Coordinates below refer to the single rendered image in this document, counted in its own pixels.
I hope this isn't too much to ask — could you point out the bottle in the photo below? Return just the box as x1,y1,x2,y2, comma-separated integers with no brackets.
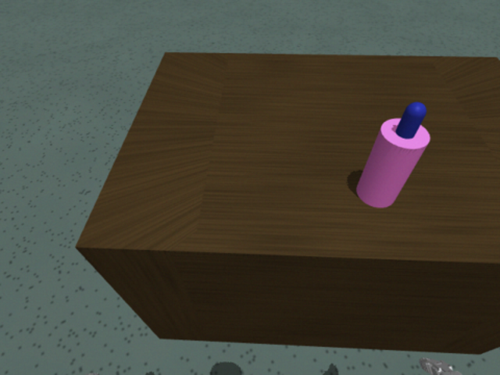
356,102,430,208

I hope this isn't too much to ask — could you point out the right robot hand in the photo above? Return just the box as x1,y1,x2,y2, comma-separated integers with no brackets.
420,358,462,375

